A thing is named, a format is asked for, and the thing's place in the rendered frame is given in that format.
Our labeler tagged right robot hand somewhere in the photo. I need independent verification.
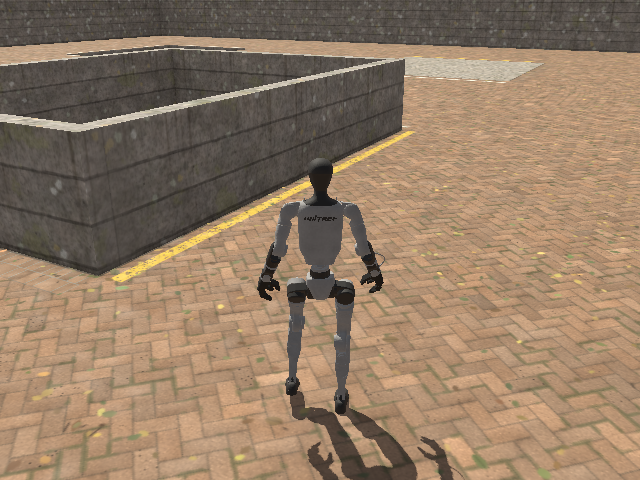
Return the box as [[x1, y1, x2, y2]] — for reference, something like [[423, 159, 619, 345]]
[[360, 272, 384, 293]]

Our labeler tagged robot right forearm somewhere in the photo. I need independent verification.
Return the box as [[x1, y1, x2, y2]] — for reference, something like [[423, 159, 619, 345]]
[[361, 240, 381, 277]]

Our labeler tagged humanoid robot torso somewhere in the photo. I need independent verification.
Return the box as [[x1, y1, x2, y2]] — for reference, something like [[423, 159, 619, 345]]
[[297, 197, 344, 300]]

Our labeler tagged left robot hand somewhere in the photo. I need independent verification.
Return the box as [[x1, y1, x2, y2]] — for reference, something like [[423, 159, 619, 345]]
[[257, 277, 280, 301]]

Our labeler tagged robot left upper arm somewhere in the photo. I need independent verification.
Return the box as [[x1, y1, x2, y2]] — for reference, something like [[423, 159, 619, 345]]
[[272, 201, 300, 257]]

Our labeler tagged robot right upper arm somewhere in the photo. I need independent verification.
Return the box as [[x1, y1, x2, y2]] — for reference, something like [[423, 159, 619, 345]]
[[341, 201, 371, 257]]

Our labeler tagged robot left forearm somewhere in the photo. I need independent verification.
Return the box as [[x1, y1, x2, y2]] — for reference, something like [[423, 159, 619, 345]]
[[260, 242, 281, 282]]

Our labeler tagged robot left foot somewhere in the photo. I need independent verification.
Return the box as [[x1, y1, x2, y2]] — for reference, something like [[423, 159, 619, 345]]
[[285, 377, 300, 396]]

